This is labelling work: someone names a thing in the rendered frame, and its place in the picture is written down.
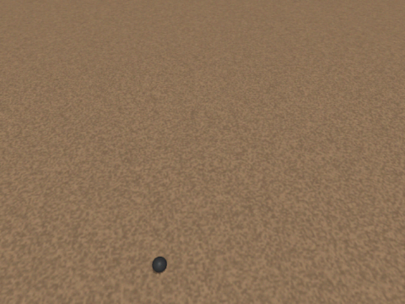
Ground ball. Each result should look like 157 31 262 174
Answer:
152 256 167 272

